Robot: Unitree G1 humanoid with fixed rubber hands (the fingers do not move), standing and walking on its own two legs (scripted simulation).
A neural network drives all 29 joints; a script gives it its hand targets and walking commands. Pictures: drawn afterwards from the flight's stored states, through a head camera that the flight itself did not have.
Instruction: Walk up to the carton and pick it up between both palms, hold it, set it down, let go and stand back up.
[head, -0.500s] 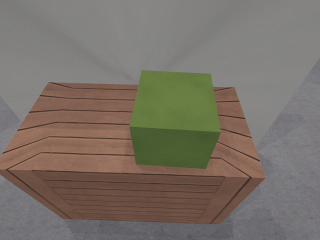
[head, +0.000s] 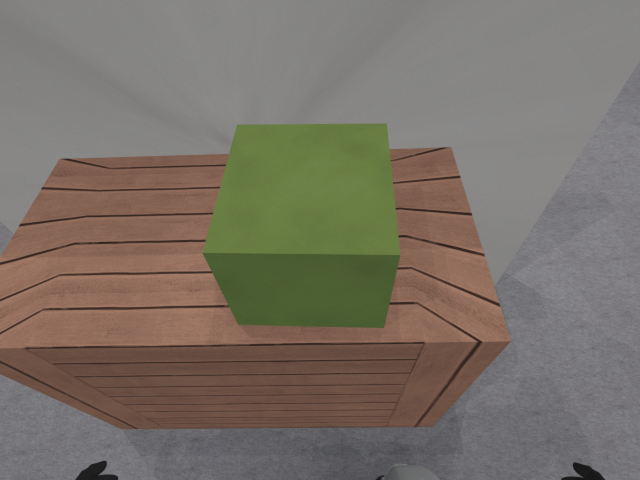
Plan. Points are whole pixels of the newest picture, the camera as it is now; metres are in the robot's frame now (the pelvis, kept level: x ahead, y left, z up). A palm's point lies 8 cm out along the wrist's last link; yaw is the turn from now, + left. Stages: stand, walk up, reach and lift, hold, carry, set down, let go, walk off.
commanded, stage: walk up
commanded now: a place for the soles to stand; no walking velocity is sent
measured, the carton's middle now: (310, 226) +0.48 +0.03 -0.02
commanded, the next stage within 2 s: none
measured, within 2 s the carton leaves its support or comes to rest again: neither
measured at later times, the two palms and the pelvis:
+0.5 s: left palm out of the picture +0.08 +0.33 -0.09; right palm out of the picture +0.07 -0.31 -0.10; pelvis +0.01 +0.00 +0.01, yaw +2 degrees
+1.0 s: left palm out of the picture +0.11 +0.33 -0.08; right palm out of the picture +0.14 -0.29 -0.10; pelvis +0.02 +0.01 +0.02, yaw +1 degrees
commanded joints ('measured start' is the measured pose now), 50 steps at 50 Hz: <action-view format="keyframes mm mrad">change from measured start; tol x16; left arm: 1 2 247 58 -60 9 -36 28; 50 -77 159 -18 90 -2 -55 35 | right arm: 1 29 -167 -25 -29 5 25 5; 50 -118 -137 -4 82 -11 -1 35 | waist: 1 25 -170 -141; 9 28 -203 -129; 17 44 90 -149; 50 18 -19 -212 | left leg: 1 -143 -59 -130 274 -212 74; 12 25 -57 -15 -150 9 69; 16 62 108 -247 -391 103 136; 19 -191 33 -105 -336 -21 115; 37 147 26 -12 -270 533 63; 50 103 36 -47 -360 274 71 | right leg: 1 67 -272 417 -354 -260 -149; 3 145 -220 270 -319 -21 -139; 16 25 -46 -15 -102 -12 -1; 18 235 -46 -1 -120 -81 -11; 24 161 -134 95 -245 -44 -33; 37 225 -134 45 -192 465 -19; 50 207 -128 61 -236 223 -17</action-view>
